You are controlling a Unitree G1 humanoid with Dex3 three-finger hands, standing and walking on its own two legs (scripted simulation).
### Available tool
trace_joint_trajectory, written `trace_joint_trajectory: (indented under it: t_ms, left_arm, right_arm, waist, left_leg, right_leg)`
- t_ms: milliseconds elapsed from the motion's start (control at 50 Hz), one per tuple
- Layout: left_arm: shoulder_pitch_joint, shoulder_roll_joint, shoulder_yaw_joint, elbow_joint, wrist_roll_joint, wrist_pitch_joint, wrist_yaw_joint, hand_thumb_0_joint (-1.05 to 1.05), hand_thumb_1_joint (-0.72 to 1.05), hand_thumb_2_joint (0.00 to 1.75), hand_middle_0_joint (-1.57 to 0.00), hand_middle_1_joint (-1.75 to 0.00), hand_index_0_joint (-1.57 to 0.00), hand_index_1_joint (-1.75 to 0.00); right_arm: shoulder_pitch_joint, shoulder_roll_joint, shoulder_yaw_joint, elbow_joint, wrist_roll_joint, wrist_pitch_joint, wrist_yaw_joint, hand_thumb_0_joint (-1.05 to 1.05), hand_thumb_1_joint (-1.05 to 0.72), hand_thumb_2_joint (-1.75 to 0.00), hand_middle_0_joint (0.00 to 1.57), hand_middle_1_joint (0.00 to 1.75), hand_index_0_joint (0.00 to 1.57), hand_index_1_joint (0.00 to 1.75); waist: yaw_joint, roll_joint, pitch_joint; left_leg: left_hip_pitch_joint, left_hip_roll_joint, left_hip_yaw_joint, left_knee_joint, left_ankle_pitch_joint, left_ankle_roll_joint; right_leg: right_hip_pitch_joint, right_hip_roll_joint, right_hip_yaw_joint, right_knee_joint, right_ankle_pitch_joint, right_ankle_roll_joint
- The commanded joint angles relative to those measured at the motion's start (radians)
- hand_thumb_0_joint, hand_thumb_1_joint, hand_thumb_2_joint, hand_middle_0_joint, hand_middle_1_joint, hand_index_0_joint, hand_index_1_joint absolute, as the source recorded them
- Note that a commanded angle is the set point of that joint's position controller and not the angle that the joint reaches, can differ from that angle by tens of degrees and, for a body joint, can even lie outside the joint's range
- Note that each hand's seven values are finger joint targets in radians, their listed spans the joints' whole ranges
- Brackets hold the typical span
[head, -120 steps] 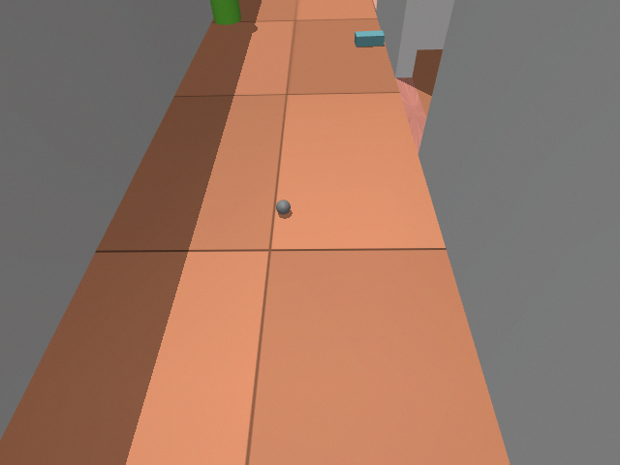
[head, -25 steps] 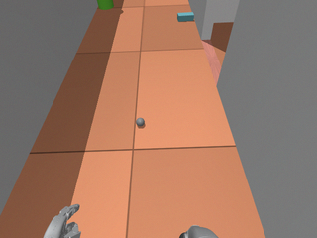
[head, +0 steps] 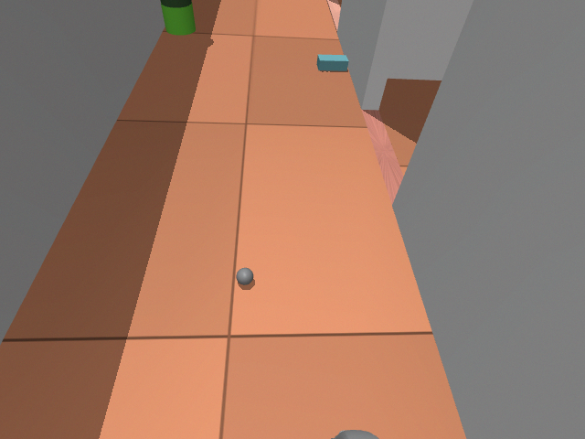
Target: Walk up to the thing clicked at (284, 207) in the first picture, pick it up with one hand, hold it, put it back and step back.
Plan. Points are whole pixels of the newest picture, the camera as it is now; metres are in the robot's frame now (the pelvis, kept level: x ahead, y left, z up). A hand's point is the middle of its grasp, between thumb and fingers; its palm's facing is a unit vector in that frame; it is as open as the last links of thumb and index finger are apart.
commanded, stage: walk up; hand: left
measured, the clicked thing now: (244, 276) +0.81 +0.17 -0.73
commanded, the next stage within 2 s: none
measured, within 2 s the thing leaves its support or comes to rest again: neither
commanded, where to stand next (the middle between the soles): +0.51 -0.04 m, yaw +2 degrees
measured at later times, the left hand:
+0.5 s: hand (165, 363) +0.26 +0.22 -0.12, palm faces +0.00 -0.92 -0.38, open 7.4 cm
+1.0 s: hand (175, 295) +0.39 +0.24 -0.14, palm faces -0.05 -0.93 -0.36, open 7.4 cm
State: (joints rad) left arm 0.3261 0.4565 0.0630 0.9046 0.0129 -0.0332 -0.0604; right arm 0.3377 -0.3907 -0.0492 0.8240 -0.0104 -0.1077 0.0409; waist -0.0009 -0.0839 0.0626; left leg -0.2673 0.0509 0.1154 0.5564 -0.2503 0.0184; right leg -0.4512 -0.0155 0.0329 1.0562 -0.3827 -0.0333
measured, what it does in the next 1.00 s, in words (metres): walks ahead: right foot, then left foot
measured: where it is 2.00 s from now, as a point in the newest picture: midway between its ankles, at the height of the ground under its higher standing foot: (300, 376)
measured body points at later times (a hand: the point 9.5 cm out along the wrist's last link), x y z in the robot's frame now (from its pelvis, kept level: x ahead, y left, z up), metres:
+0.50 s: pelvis +0.19 -0.05 +0.00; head +0.20 -0.07 +0.45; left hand +0.26 +0.27 -0.09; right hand +0.26 -0.36 -0.12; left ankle +0.24 +0.10 -0.69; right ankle +0.21 -0.16 -0.73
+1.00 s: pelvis +0.34 -0.04 +0.00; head +0.35 -0.03 +0.45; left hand +0.40 +0.29 -0.11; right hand +0.37 -0.37 -0.10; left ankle +0.34 +0.09 -0.73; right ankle +0.44 -0.19 -0.71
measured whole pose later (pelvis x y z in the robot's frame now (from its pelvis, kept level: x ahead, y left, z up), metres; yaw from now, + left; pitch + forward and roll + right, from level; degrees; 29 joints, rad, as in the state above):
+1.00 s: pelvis +0.34 -0.04 +0.00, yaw +1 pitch -3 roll +0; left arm 0.30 0.43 0.06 0.89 0.02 -0.04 -0.07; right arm 0.37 -0.43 -0.05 0.84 -0.01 -0.06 0.05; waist -0.02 -0.02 0.07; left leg -0.22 0.05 0.08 0.55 -0.29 0.02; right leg -0.45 -0.09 -0.02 0.72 -0.27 -0.01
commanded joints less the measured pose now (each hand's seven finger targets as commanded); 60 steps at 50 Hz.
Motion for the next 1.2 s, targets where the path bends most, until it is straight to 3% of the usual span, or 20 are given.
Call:
trace_joint_trajectory:
  t_ms: [0, 160, 220, 240, 260, 280, 380, 500, 600, 620, 640, 660, 780, 900, 1000, 1020, 1040, 1060, 1080, 1180]
  left_arm:
    - [-0.008, 0.154, 0.041, -0.093, -0.005, -0.027, -0.007, 0.00, 0.90, 0.90, -0.20, -0.30, -0.20, -0.30]
    - [-0.110, 0.118, 0.049, -0.125, -0.002, -0.029, -0.026, 0.00, 0.90, 0.90, -0.20, -0.30, -0.20, -0.30]
    - [0.059, 0.165, 0.078, -0.070, -0.001, -0.045, -0.008, 0.00, 0.90, 0.90, -0.20, -0.30, -0.20, -0.30]
    - [0.138, 0.238, 0.105, -0.060, 0.006, -0.058, 0.005, 0.00, 0.90, 0.90, -0.20, -0.30, -0.20, -0.30]
    - [0.144, 0.324, 0.113, -0.090, 0.000, -0.066, 0.017, 0.00, 0.90, 0.90, -0.20, -0.30, -0.20, -0.30]
    - [0.106, 0.325, 0.104, -0.099, -0.012, -0.062, 0.016, 0.00, 0.90, 0.90, -0.20, -0.30, -0.20, -0.30]
    - [-0.027, 0.203, 0.067, -0.133, -0.016, -0.064, 0.027, 0.00, 0.90, 0.90, -0.20, -0.30, -0.20, -0.30]
    - [-0.005, 0.217, 0.070, -0.166, -0.001, -0.067, 0.021, 0.00, 0.90, 0.90, -0.20, -0.30, -0.20, -0.30]
    - [-0.050, 0.192, 0.047, -0.182, 0.002, -0.051, 0.014, 0.00, 0.90, 0.90, -0.20, -0.30, -0.20, -0.30]
    - [-0.032, 0.150, 0.031, -0.185, 0.006, -0.049, 0.015, 0.00, 0.90, 0.90, -0.20, -0.30, -0.20, -0.30]
    - [0.005, 0.077, 0.010, -0.195, -0.009, -0.048, 0.014, 0.00, 0.90, 0.90, -0.20, -0.30, -0.20, -0.30]
    - [0.010, 0.158, 0.037, -0.164, -0.006, -0.036, 0.030, 0.00, 0.90, 0.90, -0.20, -0.30, -0.20, -0.30]
    - [0.083, 0.169, 0.044, -0.079, -0.004, -0.027, 0.016, 0.00, 0.90, 0.90, -0.20, -0.30, -0.20, -0.30]
    - [-0.001, 0.154, 0.049, -0.096, 0.001, -0.027, -0.002, 0.00, 0.90, 0.90, -0.20, -0.30, -0.20, -0.30]
    - [0.082, 0.141, 0.052, -0.034, 0.004, -0.051, 0.031, 0.00, 0.90, 0.90, -0.20, -0.30, -0.20, -0.30]
    - [0.108, 0.166, 0.059, -0.030, 0.007, -0.061, 0.043, 0.00, 0.90, 0.90, -0.20, -0.30, -0.20, -0.30]
    - [0.106, 0.245, 0.071, -0.039, 0.015, -0.072, 0.057, 0.00, 0.90, 0.90, -0.20, -0.30, -0.20, -0.30]
    - [0.052, 0.295, 0.071, -0.071, 0.005, -0.067, 0.059, 0.00, 0.90, 0.90, -0.20, -0.30, -0.20, -0.30]
    - [0.023, 0.300, 0.070, -0.078, -0.006, -0.060, 0.061, 0.00, 0.90, 0.90, -0.20, -0.30, -0.20, -0.30]
    - [-0.039, 0.220, 0.038, -0.081, 0.004, -0.053, 0.075, 0.00, 0.90, 0.90, -0.20, -0.30, -0.20, -0.30]
  right_arm:
    - [0.057, -0.286, -0.086, -0.057, 0.003, -0.019, -0.021, 0.00, -0.90, -0.90, 0.20, 0.30, 0.20, 0.30]
    - [0.027, -0.304, -0.088, -0.079, 0.005, -0.002, -0.019, 0.00, -0.90, -0.90, 0.20, 0.30, 0.20, 0.30]
    - [0.023, -0.255, -0.068, -0.093, 0.005, 0.011, -0.023, 0.00, -0.90, -0.90, 0.20, 0.30, 0.20, 0.30]
    - [0.080, -0.175, -0.041, -0.102, 0.009, 0.010, -0.022, 0.00, -0.90, -0.90, 0.20, 0.30, 0.20, 0.30]
    - [0.088, -0.163, -0.030, -0.111, 0.017, 0.015, -0.023, 0.00, -0.90, -0.90, 0.20, 0.30, 0.20, 0.30]
    - [0.019, -0.254, -0.056, -0.091, 0.004, 0.025, -0.035, 0.00, -0.90, -0.90, 0.20, 0.30, 0.20, 0.30]
    - [0.096, -0.225, -0.057, -0.003, 0.010, 0.031, -0.007, 0.00, -0.90, -0.90, 0.20, 0.30, 0.20, 0.30]
    - [-0.029, -0.198, -0.064, -0.037, -0.009, 0.025, 0.015, 0.00, -0.90, -0.90, 0.20, 0.30, 0.20, 0.30]
    - [0.057, -0.219, -0.084, -0.001, -0.012, 0.002, 0.011, 0.00, -0.90, -0.90, 0.20, 0.30, 0.20, 0.30]
    - [0.142, -0.261, -0.097, 0.023, -0.015, -0.004, 0.000, 0.00, -0.90, -0.90, 0.20, 0.30, 0.20, 0.30]
    - [0.183, -0.351, -0.120, 0.007, -0.024, -0.012, -0.010, 0.00, -0.90, -0.90, 0.20, 0.30, 0.20, 0.30]
    - [0.173, -0.391, -0.127, -0.020, -0.006, -0.010, -0.010, 0.00, -0.90, -0.90, 0.20, 0.30, 0.20, 0.30]
    - [0.028, -0.292, -0.082, -0.047, 0.006, -0.006, -0.018, 0.00, -0.90, -0.90, 0.20, 0.30, 0.20, 0.30]
    - [0.001, -0.314, -0.086, -0.071, 0.001, 0.007, -0.010, 0.00, -0.90, -0.90, 0.20, 0.30, 0.20, 0.30]
    - [-0.039, -0.255, -0.057, -0.079, 0.005, 0.042, -0.013, 0.00, -0.90, -0.90, 0.20, 0.30, 0.20, 0.30]
    - [0.008, -0.195, -0.037, -0.074, 0.006, 0.048, -0.016, 0.00, -0.90, -0.90, 0.20, 0.30, 0.20, 0.30]
    - [0.032, -0.104, -0.009, -0.078, 0.012, 0.053, -0.020, 0.00, -0.90, -0.90, 0.20, 0.30, 0.20, 0.30]
    - [0.023, -0.168, -0.024, -0.068, 0.008, 0.069, -0.033, 0.00, -0.90, -0.90, 0.20, 0.30, 0.20, 0.30]
    - [0.013, -0.237, -0.048, -0.048, 0.006, 0.074, -0.042, 0.00, -0.90, -0.90, 0.20, 0.30, 0.20, 0.30]
    - [0.042, -0.204, -0.043, 0.033, 0.008, 0.081, -0.035, 0.00, -0.90, -0.90, 0.20, 0.30, 0.20, 0.30]
  waist:
    - [-0.022, 0.252, -0.002]
    - [-0.019, 0.236, -0.018]
    - [0.076, 0.059, -0.106]
    - [0.105, -0.166, -0.158]
    - [0.099, -0.259, -0.132]
    - [0.101, -0.130, -0.072]
    - [0.006, -0.112, -0.015]
    - [0.045, -0.071, -0.012]
    - [-0.039, 0.036, -0.043]
    - [-0.082, 0.158, -0.085]
    - [-0.092, 0.395, -0.104]
    - [-0.094, 0.309, -0.076]
    - [-0.004, 0.248, -0.022]
    - [-0.014, 0.269, 0.026]
    - [0.046, 0.163, -0.038]
    - [0.056, 0.048, -0.075]
    - [0.046, -0.195, -0.074]
    - [0.041, -0.134, -0.033]
    - [0.037, -0.077, 0.005]
    - [0.013, -0.102, -0.085]
  left_leg:
    - [0.164, 0.238, -0.229, -0.289, 0.143, 0.196]
    - [0.082, 0.197, -0.124, -0.185, 0.182, 0.163]
    - [-0.022, 0.144, -0.089, 0.146, 0.197, 0.117]
    - [-0.157, 0.051, -0.018, 0.438, 0.062, 0.071]
    - [-0.385, -0.070, -0.045, 0.600, -0.263, 0.025]
    - [-0.393, -0.017, -0.145, 0.673, -0.289, 0.024]
    - [-0.265, 0.044, -0.137, 0.466, -0.102, 0.006]
    - [-0.180, 0.038, -0.075, 0.154, -0.004, -0.013]
    - [0.157, -0.026, -0.025, -0.004, 0.046, 0.011]
    - [0.291, -0.003, -0.098, -0.056, -0.086, 0.038]
    - [0.388, 0.240, -0.527, -0.240, -0.330, 0.131]
    - [0.304, 0.395, -0.801, -0.346, -0.465, 0.251]
    - [0.096, 0.227, -0.327, -0.288, -0.070, 0.198]
    - [-0.020, 0.210, -0.267, -0.306, -0.239, 0.208]
    - [-0.149, 0.136, -0.159, -0.022, -0.069, 0.142]
    - [-0.184, 0.094, -0.120, 0.134, -0.073, 0.110]
    - [-0.282, -0.023, -0.036, 0.386, -0.210, 0.037]
    - [-0.331, -0.045, -0.110, 0.454, -0.315, 0.015]
    - [-0.327, -0.011, -0.156, 0.508, -0.326, 0.014]
    - [-0.184, 0.006, -0.141, 0.333, -0.213, 0.006]
  right_leg:
    - [-0.155, -0.075, 0.005, -0.116, 0.061, 0.032]
    - [0.090, -0.041, -0.096, -0.421, 0.201, 0.000]
    - [0.402, -0.004, -0.080, -0.523, 0.174, -0.026]
    - [0.519, -0.152, 0.140, -0.643, -0.010, -0.063]
    - [0.566, -0.398, 0.595, -0.813, -0.086, -0.162]
    - [0.455, -0.426, 0.644, -0.803, -0.082, -0.248]
    - [0.264, -0.227, 0.152, -0.753, 0.254, -0.195]
    - [0.202, -0.244, 0.103, -0.765, 0.089, -0.204]
    - [0.016, -0.187, 0.026, -0.581, -0.059, -0.135]
    - [-0.062, -0.143, -0.013, -0.394, 0.000, -0.104]
    - [-0.250, -0.009, -0.121, -0.071, -0.044, -0.030]
    - [-0.287, 0.010, -0.036, 0.070, -0.183, -0.024]
    - [-0.117, -0.093, -0.001, -0.066, 0.031, 0.013]
    - [-0.026, -0.086, -0.051, -0.294, 0.115, 0.024]
    - [0.300, 0.011, -0.107, -0.488, 0.193, 0.019]
    - [0.392, -0.023, -0.032, -0.575, 0.141, 0.003]
    - [0.384, -0.271, 0.327, -0.726, 0.123, -0.061]
    - [0.299, -0.399, 0.520, -0.802, 0.044, -0.185]
    - [0.262, -0.407, 0.513, -0.772, 0.078, -0.247]
    - [0.242, -0.252, 0.169, -0.618, 0.440, -0.171]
